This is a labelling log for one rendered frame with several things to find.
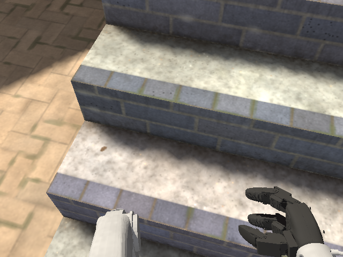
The robot left thigh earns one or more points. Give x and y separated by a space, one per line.
117 235

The right robot hand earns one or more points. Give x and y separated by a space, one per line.
297 229

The right robot forearm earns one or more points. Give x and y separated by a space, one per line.
314 250

